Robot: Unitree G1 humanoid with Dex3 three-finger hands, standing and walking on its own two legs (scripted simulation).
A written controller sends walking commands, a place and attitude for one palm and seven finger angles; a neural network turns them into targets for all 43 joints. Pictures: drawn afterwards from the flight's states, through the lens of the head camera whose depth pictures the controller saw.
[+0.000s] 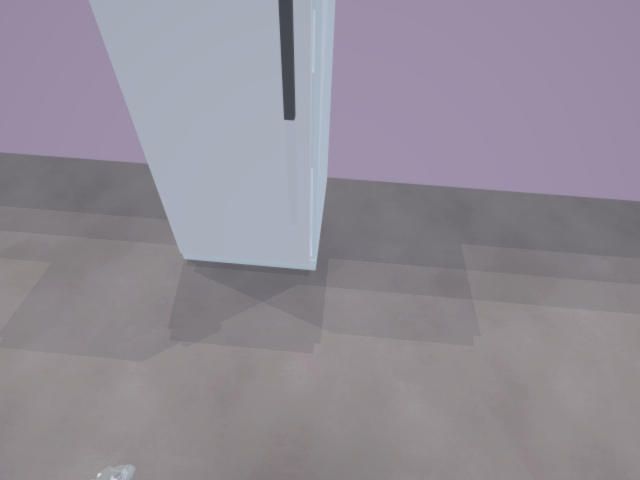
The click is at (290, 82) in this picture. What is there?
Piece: fridge door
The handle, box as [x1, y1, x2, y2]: [278, 0, 295, 119]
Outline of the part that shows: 278,0 284,119 293,119 295,114 292,0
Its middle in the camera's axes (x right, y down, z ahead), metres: -0.08 -0.42 +0.91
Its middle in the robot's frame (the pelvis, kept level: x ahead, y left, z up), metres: +0.96 +0.14 +0.10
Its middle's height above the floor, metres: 0.87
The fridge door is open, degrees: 0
